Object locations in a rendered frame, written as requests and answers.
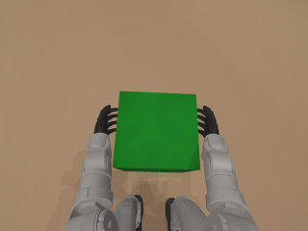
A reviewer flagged left robot upper arm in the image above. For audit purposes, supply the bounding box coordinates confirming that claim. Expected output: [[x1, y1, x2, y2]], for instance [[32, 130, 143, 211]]
[[64, 208, 119, 231]]

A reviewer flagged carton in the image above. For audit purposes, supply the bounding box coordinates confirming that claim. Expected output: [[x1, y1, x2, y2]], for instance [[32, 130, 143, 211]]
[[113, 90, 200, 173]]

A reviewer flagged robot right foot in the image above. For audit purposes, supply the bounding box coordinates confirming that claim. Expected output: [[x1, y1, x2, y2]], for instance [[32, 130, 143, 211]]
[[166, 197, 179, 231]]

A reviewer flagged robot right thigh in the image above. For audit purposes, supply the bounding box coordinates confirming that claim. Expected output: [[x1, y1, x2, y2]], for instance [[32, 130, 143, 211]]
[[170, 198, 207, 231]]

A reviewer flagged left robot hand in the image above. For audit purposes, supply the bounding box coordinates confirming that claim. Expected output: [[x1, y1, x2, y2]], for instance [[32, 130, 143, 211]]
[[93, 105, 118, 136]]

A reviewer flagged right robot forearm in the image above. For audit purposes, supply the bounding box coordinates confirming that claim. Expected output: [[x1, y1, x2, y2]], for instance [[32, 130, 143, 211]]
[[201, 134, 257, 226]]

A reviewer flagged left robot forearm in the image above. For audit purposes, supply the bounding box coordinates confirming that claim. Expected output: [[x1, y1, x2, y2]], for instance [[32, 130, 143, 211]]
[[64, 133, 114, 228]]

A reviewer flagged right robot upper arm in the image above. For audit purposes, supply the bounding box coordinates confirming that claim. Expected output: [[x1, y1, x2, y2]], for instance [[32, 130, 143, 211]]
[[203, 211, 259, 231]]

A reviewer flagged right robot hand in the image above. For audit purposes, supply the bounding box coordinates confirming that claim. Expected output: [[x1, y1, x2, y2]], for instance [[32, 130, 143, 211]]
[[196, 105, 219, 138]]

